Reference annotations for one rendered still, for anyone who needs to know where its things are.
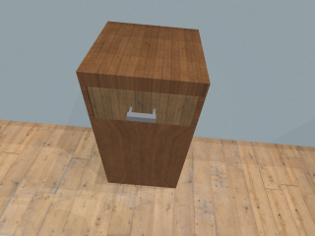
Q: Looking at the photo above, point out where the drawer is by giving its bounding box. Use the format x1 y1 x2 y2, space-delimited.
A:
87 87 199 126

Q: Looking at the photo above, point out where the cabinet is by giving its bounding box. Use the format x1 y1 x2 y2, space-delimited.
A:
76 21 211 189

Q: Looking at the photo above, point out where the handle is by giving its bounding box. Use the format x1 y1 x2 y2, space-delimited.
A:
126 106 157 123

